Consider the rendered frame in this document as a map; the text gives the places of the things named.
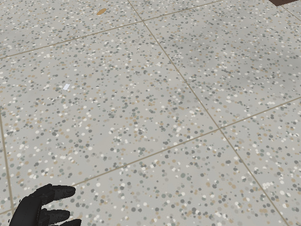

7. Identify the robot left hand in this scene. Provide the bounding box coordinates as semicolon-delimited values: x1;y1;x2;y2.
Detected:
8;184;82;226

